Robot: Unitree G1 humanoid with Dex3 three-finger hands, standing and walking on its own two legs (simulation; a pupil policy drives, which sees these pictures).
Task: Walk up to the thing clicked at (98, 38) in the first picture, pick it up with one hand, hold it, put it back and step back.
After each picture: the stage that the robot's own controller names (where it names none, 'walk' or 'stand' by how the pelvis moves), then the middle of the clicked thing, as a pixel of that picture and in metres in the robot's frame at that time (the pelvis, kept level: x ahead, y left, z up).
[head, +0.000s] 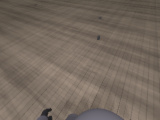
stand; (98, 37) +2.00 -0.20 -0.72
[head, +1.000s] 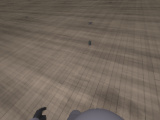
walk; (89, 43) +1.87 +0.15 -0.70
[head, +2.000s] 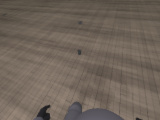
walk; (79, 52) +1.30 +0.31 -0.72
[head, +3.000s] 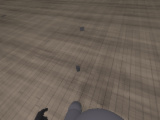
walk; (77, 68) +0.87 +0.27 -0.72
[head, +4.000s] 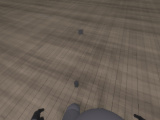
walk; (76, 84) +0.53 +0.19 -0.69
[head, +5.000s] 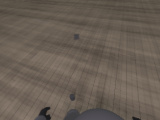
stand; (72, 97) +0.35 +0.23 -0.71
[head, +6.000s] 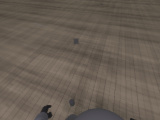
stand; (71, 102) +0.33 +0.21 -0.72
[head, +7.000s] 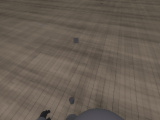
stand; (71, 100) +0.35 +0.21 -0.73
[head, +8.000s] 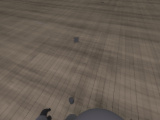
stand; (71, 100) +0.34 +0.21 -0.73
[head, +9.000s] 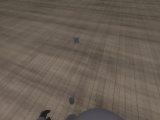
stand; (71, 101) +0.34 +0.21 -0.73
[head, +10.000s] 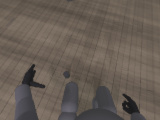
go down; (66, 75) +0.39 +0.23 -0.49
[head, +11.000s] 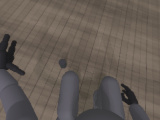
go down; (62, 63) +0.42 +0.26 -0.32
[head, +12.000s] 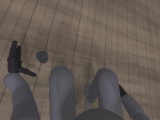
close in; (42, 57) +0.39 +0.29 -0.23
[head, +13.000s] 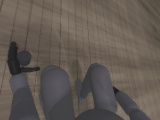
close; (24, 58) +0.39 +0.30 -0.21
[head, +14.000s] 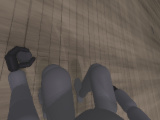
lift; (24, 57) +0.38 +0.30 -0.22
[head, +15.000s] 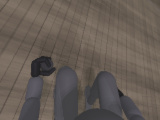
lift; (46, 66) +0.31 +0.28 -0.13
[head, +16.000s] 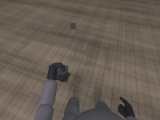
lift; (63, 74) +0.32 +0.19 +0.02
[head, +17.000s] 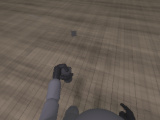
hold; (67, 74) +0.33 +0.17 +0.00
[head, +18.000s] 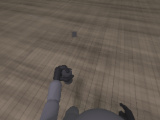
hold; (67, 76) +0.32 +0.17 -0.01
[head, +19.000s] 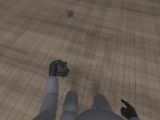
crouch; (63, 70) +0.36 +0.19 -0.06
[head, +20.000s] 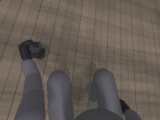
lower; (38, 51) +0.44 +0.30 -0.13
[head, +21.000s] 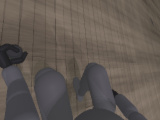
lower; (16, 55) +0.41 +0.31 -0.22
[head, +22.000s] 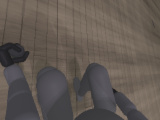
lower; (18, 54) +0.40 +0.31 -0.22
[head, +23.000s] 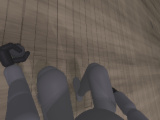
lower; (18, 54) +0.40 +0.31 -0.22
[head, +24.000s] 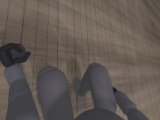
lower; (19, 54) +0.40 +0.31 -0.22
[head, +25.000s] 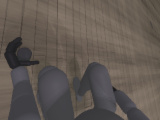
open; (24, 56) +0.40 +0.28 -0.22
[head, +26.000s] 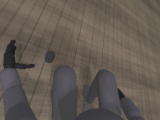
stand; (49, 57) +0.41 +0.26 -0.24
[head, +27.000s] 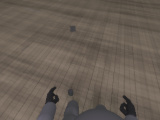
stand; (70, 92) +0.37 +0.19 -0.62
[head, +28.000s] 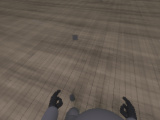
stand; (72, 98) +0.37 +0.20 -0.67
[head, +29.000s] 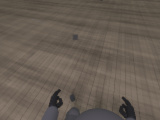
stand; (72, 98) +0.37 +0.19 -0.67
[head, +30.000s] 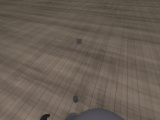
stand; (75, 99) +0.39 +0.18 -0.72
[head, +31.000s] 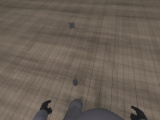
walk; (75, 82) +0.47 +0.21 -0.69
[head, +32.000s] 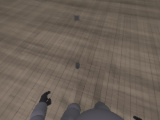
walk; (77, 65) +0.75 +0.19 -0.69
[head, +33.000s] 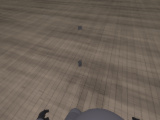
stand; (79, 63) +1.00 +0.23 -0.70
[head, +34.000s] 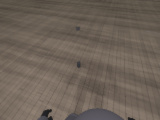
stand; (78, 64) +0.99 +0.21 -0.72
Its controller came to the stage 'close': yes
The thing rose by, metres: 0.70
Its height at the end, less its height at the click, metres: +0.00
